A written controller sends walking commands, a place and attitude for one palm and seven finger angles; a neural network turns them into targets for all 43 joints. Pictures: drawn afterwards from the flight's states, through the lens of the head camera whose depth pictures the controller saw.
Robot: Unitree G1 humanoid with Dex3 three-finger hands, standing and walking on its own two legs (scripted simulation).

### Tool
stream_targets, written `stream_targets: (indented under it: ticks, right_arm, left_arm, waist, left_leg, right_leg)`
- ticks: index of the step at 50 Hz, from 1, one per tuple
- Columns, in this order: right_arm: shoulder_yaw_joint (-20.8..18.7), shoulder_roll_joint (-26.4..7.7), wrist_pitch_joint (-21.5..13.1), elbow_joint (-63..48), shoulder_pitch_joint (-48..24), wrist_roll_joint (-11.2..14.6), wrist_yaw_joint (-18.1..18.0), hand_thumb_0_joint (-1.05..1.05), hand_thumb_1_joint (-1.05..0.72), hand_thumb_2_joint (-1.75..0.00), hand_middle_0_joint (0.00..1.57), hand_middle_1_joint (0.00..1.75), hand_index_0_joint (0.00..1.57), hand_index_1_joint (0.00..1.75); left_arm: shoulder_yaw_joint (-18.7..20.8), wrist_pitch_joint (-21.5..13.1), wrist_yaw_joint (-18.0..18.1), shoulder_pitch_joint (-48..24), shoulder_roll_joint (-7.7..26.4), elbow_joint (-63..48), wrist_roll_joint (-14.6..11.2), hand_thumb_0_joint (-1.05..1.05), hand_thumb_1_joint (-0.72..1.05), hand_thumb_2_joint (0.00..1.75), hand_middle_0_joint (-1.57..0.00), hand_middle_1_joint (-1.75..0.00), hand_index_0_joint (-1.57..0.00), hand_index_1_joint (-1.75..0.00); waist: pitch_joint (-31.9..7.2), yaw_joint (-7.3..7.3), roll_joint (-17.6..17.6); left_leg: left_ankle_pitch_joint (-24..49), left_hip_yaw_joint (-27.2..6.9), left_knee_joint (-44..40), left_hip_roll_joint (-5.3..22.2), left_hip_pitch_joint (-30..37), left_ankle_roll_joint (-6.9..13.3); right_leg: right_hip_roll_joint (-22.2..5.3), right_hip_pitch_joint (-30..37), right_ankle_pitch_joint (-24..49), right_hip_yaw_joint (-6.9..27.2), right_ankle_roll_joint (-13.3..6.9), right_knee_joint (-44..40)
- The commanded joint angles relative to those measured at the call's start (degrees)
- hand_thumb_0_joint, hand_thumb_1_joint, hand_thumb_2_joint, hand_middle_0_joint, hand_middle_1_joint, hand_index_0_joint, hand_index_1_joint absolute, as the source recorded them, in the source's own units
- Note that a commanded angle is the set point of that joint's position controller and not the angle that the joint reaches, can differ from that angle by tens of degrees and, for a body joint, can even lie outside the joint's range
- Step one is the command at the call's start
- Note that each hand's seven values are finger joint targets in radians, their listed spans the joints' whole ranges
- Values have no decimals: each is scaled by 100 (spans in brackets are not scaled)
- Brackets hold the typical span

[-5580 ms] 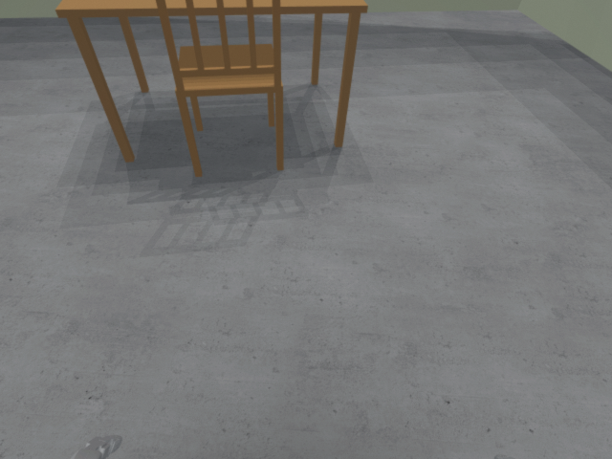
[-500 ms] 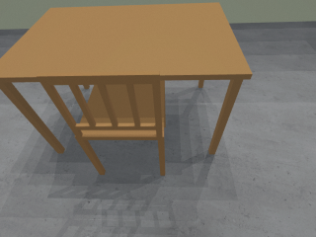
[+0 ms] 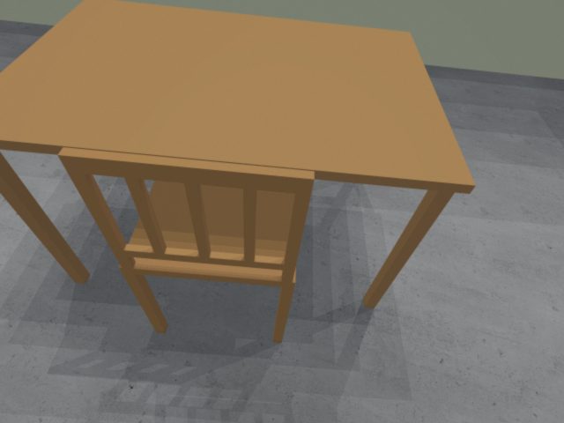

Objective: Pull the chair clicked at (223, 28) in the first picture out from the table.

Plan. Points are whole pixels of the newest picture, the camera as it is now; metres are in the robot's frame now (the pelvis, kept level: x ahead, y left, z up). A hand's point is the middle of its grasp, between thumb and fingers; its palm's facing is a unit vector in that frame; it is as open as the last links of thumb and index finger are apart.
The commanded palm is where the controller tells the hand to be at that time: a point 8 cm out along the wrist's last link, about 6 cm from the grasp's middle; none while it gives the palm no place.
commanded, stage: come to a stop and stand still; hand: left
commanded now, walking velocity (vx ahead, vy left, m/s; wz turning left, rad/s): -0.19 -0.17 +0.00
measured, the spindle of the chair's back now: (199, 222) +0.48 +0.22 -0.10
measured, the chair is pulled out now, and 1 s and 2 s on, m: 0.00 0.00 0.00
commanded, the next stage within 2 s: look again from close up in 1.32 s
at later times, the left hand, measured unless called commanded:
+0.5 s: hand out of the picture -0.05 +0.10 -0.15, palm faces +0.03 -0.97 -0.24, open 7.4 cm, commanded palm none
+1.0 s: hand out of the picture -0.06 +0.16 -0.18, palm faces +0.08 -0.98 -0.18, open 7.4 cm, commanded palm none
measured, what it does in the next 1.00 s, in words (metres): steps on the spot: right foot, then left foot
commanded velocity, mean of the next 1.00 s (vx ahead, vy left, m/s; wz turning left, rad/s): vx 0.05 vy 0.06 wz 0.00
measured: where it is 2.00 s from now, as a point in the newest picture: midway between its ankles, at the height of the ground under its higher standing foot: outside the picture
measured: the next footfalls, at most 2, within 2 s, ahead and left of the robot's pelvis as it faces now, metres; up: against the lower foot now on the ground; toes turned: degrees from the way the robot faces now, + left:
right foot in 0.30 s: -0.03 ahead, -0.16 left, +0.00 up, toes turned -4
left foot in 0.82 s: -0.01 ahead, +0.09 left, +0.00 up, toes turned +3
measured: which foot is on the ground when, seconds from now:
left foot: down 0.00-0.30, up 0.32-0.80, down 0.82-1.00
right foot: up 0.00-0.28, down 0.30-1.00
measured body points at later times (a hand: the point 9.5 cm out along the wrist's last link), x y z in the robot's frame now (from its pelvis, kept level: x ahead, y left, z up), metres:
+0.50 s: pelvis -0.04 -0.07 +0.01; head -0.03 -0.11 +0.46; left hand -0.05 +0.15 -0.13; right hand -0.05 -0.31 -0.16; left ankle -0.04 +0.08 -0.69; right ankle -0.07 -0.16 -0.74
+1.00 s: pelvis -0.04 -0.01 +0.00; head -0.02 +0.01 +0.45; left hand -0.06 +0.22 -0.17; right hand +0.05 -0.23 -0.14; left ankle -0.05 +0.09 -0.74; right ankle -0.07 -0.16 -0.74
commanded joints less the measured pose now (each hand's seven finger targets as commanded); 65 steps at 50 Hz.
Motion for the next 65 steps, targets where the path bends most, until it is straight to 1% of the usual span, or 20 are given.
stream_targets:
  ticks: [1,5,10,13,14,15,16,17,19,22,29,31,36,39,41,42,43,45,53,65]
  right_arm:
    - [-340,-1250,166,-83,647,11,-151,0,-90,-90,20,30,20,30]
    - [-437,-1285,221,-310,411,-21,-70,0,-90,-90,20,30,20,30]
    - [-452,-1291,267,-305,282,-103,69,0,-90,-90,20,30,20,30]
    - [-427,-1105,332,-237,257,-71,142,0,-90,-90,20,30,20,30]
    - [-361,-783,379,-257,336,4,162,0,-90,-90,20,30,20,30]
    - [-285,-466,407,-385,303,27,199,0,-90,-90,20,30,20,30]
    - [-325,-678,442,-458,172,-25,229,0,-90,-90,20,30,20,30]
    - [-332,-728,437,-382,190,-64,253,0,-90,-90,20,30,20,30]
    - [-331,-758,384,-99,677,-75,273,0,-90,-90,20,30,20,30]
    - [-308,-761,291,-16,916,-37,297,0,-90,-90,20,30,20,30]
    - [-272,-847,300,-256,638,-7,166,0,-90,-90,20,30,20,30]
    - [-264,-808,312,-285,523,21,151,0,-90,-90,20,30,20,30]
    - [-223,-666,288,-259,571,76,142,0,-90,-90,20,30,20,30]
    - [-185,-665,208,-53,944,57,121,0,-90,-90,20,30,20,30]
    - [-244,-1069,102,-28,988,20,84,0,-90,-90,20,30,20,30]
    - [-244,-1266,120,-95,832,-6,70,0,-90,-90,20,30,20,30]
    - [-221,-1276,168,-124,642,-23,76,0,-90,-90,20,30,20,30]
    - [-159,-1087,122,-105,440,4,48,0,-90,-90,20,30,20,30]
    - [-113,-971,38,51,613,46,24,0,-90,-90,20,30,20,30]
    - [-70,-941,2,224,827,32,30,0,-90,-90,20,30,20,30]
  left_arm:
    - [189,133,7,519,583,-270,18,0,90,90,-20,-30,-20,-30]
    - [262,224,-40,391,498,-519,44,0,90,90,-20,-30,-20,-30]
    - [178,152,-95,357,362,-551,27,0,90,90,-20,-30,-20,-30]
    - [149,39,-86,1031,402,-196,47,0,90,90,-20,-30,-20,-30]
    - [142,-24,-61,1024,675,-216,97,0,90,90,-20,-30,-20,-30]
    - [156,-52,-39,636,1058,-371,110,0,90,90,-20,-30,-20,-30]
    - [160,-25,-21,118,1255,-601,86,0,90,90,-20,-30,-20,-30]
    - [187,-96,-3,-172,1219,-670,67,0,90,90,-20,-30,-20,-30]
    - [166,-177,-17,-345,1033,-647,23,0,90,90,-20,-30,-20,-30]
    - [178,-256,-46,26,936,-604,15,0,90,90,-20,-30,-20,-30]
    - [290,-276,64,870,909,-341,31,0,90,90,-20,-30,-20,-30]
    - [304,-254,94,913,912,-299,47,0,90,90,-20,-30,-20,-30]
    - [289,-193,70,533,937,-317,81,0,90,90,-20,-30,-20,-30]
    - [230,-150,29,173,842,-314,19,0,90,90,-20,-30,-20,-30]
    - [162,-92,1,290,538,-332,8,0,90,90,-20,-30,-20,-30]
    - [122,-66,7,338,386,-322,2,0,90,90,-20,-30,-20,-30]
    - [105,-52,11,340,322,-293,32,0,90,90,-20,-30,-20,-30]
    - [66,-27,-28,227,380,-157,40,0,90,90,-20,-30,-20,-30]
    - [16,-103,-10,183,648,-21,-4,0,90,90,-20,-30,-20,-30]
    - [2,-77,-4,68,655,20,-16,0,90,90,-20,-30,-20,-30]
  waist:
    - [-617,-286,930]
    - [-1017,-281,941]
    - [-857,-335,1637]
    - [-587,-25,982]
    - [-368,-54,71]
    - [136,-158,-1166]
    - [571,-174,-852]
    - [699,-223,-917]
    - [647,-386,-614]
    - [412,-276,-347]
    - [-535,84,-438]
    - [-527,120,-577]
    - [-525,-46,-765]
    - [-388,-324,-684]
    - [-507,-271,531]
    - [-317,-202,921]
    - [-22,-143,771]
    - [169,-131,1098]
    - [-455,-215,631]
    - [-153,-195,511]
  left_leg:
    - [4520,-1456,-724,1944,1039,967]
    - [2322,-1150,-946,1692,819,812]
    - [-954,-1376,-1482,1450,209,529]
    - [-2217,-938,-1203,771,-735,23]
    - [-2211,-571,-340,318,-932,-250]
    - [-1779,-323,562,-74,-1112,-442]
    - [-1613,-506,1162,32,-857,-376]
    - [-1248,-712,1435,114,-848,-317]
    - [-652,-735,1760,90,-831,-303]
    - [-518,-643,1873,-21,-1046,-362]
    - [-1210,-749,2018,-23,-1536,-519]
    - [-1362,-715,1841,-21,-1461,-511]
    - [-1160,-590,871,-135,-382,-411]
    - [127,-479,-517,-140,1003,-352]
    - [1089,-1276,-643,722,1378,-37]
    - [1057,-1583,-849,1116,910,248]
    - [225,-1482,-1029,1119,307,291]
    - [390,-1438,-1240,789,270,205]
    - [2024,-1038,-733,518,1038,-20]
    - [1475,-1053,-1057,442,781,-89]
  right_leg:
    - [-105,-925,-249,412,47,1468]
    - [-28,-1102,181,432,145,1938]
    - [-26,-362,103,92,6,136]
    - [122,922,1037,-189,-60,-1645]
    - [-540,630,52,665,-211,-2607]
    - [-1512,-341,-1524,2177,-577,-3565]
    - [-1922,-1288,-1905,2485,-801,-3953]
    - [-1786,-1472,-1560,2468,-779,-3943]
    - [-1417,-994,-192,1716,-691,-3545]
    - [-1265,-118,1313,1199,-638,-3058]
    - [-1721,1796,5247,1364,-1059,-1992]
    - [-1773,1823,5604,1410,-1139,-1877]
    - [-1523,986,4920,1245,-1003,-1900]
    - [-1019,-76,3314,864,-539,-1712]
    - [-409,-568,1722,477,-187,-1248]
    - [-261,-438,1039,210,-50,-1250]
    - [-203,-213,878,154,-23,-1330]
    - [-294,-88,1540,118,4,-1392]
    - [-488,337,2405,268,32,-1792]
    - [-523,492,2227,252,53,-1921]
